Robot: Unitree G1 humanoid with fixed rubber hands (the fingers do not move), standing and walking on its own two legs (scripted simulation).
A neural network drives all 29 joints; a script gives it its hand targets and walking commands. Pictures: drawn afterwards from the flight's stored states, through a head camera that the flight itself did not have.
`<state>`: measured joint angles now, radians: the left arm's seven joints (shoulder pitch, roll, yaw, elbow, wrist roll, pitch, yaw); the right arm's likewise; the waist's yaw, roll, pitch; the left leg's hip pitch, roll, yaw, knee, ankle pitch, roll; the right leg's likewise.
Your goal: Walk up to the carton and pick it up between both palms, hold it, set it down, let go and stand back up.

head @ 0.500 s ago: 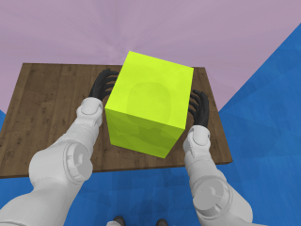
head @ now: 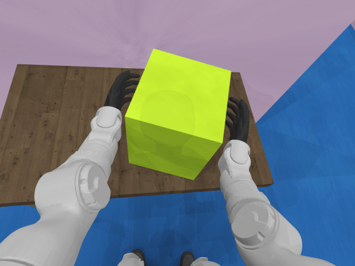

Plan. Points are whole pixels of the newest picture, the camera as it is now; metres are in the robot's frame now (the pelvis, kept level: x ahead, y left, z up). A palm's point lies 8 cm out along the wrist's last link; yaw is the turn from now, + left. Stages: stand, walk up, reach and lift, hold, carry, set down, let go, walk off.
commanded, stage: set down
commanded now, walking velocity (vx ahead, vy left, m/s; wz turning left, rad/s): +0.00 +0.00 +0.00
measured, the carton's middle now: (175, 121) +0.48 -0.03 -0.06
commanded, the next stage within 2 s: none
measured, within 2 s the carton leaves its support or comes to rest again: neither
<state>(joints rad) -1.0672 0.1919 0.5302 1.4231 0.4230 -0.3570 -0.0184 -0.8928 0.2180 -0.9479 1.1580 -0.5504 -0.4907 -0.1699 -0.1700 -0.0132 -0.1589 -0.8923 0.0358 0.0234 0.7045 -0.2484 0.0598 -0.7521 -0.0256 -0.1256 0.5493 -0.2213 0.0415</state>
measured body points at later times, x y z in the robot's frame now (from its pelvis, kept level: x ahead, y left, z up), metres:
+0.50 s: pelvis +0.00 -0.01 -0.01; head +0.13 +0.04 +0.41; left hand +0.50 +0.12 +0.00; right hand +0.42 -0.17 -0.01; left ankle +0.03 +0.07 -0.71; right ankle +0.00 -0.16 -0.71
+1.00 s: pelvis -0.02 +0.01 -0.04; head +0.12 +0.05 +0.38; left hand +0.48 +0.13 -0.04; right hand +0.40 -0.17 -0.03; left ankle +0.03 +0.08 -0.71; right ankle +0.00 -0.16 -0.71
